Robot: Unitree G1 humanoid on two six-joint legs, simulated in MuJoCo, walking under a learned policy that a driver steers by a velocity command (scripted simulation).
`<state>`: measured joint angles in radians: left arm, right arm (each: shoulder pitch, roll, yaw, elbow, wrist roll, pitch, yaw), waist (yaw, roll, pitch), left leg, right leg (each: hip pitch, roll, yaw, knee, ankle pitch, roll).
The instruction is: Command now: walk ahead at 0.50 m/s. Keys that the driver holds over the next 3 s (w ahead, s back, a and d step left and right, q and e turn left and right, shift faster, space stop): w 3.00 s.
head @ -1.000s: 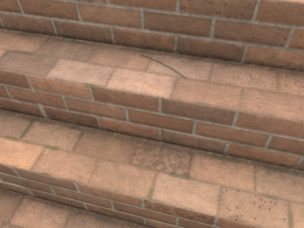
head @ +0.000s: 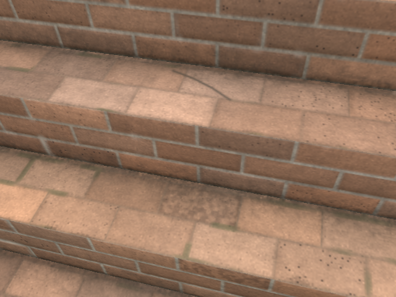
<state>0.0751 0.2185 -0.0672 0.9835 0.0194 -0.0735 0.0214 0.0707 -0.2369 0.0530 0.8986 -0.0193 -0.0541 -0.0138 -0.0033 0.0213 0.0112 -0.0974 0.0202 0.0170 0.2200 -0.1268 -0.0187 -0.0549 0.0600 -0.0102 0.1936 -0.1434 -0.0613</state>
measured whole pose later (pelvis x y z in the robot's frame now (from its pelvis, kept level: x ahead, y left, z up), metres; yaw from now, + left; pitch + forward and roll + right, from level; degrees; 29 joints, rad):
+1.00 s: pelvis +0.00 +0.00 +0.00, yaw +0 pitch +0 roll +0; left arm 0.07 0.22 -0.07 0.97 0.02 -0.07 0.02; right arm 0.07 -0.23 0.05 0.89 -0.02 -0.05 -0.01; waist 0.00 0.02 0.01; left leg -0.10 0.03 0.01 0.23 -0.13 -0.02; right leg -0.06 0.06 0.00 0.20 -0.15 -0.06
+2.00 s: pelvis +0.00 +0.00 +0.00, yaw +0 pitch +0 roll +0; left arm 0.08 0.21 -0.06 0.96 0.02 -0.07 0.02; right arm 0.08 -0.23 0.04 0.89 -0.02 -0.05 -0.01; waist -0.01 0.02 0.01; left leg -0.10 0.02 0.01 0.23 -0.13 -0.02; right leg -0.06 0.06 0.01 0.21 -0.15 -0.05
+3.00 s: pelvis +0.00 +0.01 +0.00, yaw -1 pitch +0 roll +0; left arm 0.09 0.21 -0.05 0.96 0.02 -0.07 0.02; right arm 0.08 -0.23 0.04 0.89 -0.02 -0.05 -0.01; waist -0.01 0.02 0.00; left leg -0.10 0.02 0.00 0.23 -0.13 -0.02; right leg -0.06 0.05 0.02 0.20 -0.15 -0.05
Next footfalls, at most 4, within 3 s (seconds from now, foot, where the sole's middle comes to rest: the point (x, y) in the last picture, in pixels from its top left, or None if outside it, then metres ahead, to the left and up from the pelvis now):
none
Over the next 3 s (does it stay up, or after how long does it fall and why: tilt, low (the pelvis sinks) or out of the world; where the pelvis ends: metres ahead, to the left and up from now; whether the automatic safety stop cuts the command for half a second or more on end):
stays up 0.00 0.01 0.00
